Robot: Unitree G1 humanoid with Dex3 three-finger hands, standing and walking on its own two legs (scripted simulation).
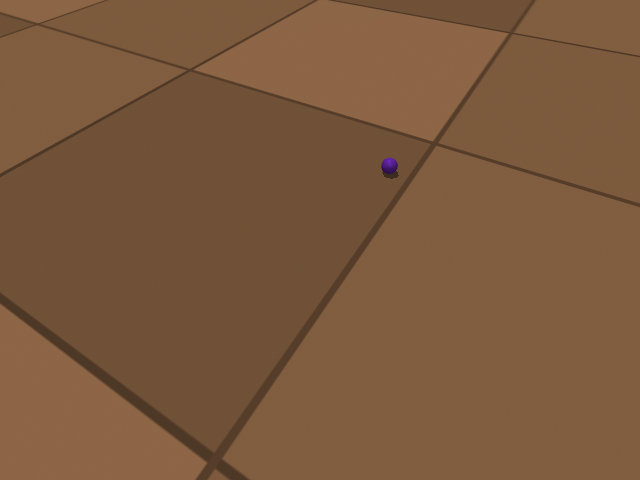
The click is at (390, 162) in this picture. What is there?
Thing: free ball
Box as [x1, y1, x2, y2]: [381, 158, 397, 173]
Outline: 386,158 382,162 381,166 385,172 391,173 396,169 397,164 394,159
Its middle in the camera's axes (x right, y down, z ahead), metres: +0.37 -0.37 +1.97
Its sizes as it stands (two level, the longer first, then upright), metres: 0.081 0.081 0.081
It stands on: the floor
